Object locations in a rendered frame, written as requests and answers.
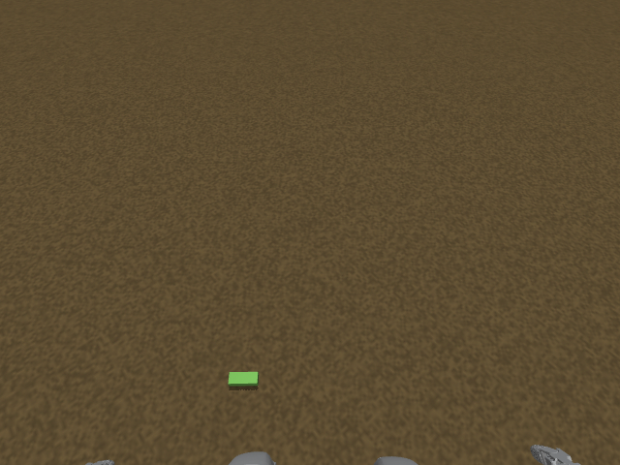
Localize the small box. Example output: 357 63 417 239
228 372 259 387

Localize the right robot hand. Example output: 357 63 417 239
530 445 581 465

